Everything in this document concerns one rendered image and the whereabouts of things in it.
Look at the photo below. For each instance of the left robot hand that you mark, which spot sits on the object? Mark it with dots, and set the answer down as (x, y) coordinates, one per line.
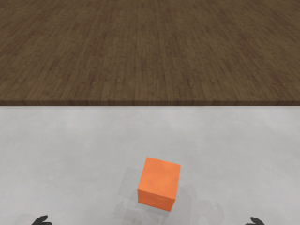
(39, 221)

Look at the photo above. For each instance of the carton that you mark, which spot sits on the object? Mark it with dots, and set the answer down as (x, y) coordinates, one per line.
(158, 184)

